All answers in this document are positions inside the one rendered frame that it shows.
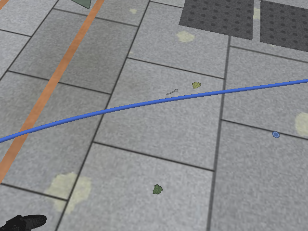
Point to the left robot hand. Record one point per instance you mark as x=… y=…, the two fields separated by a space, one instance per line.
x=26 y=223

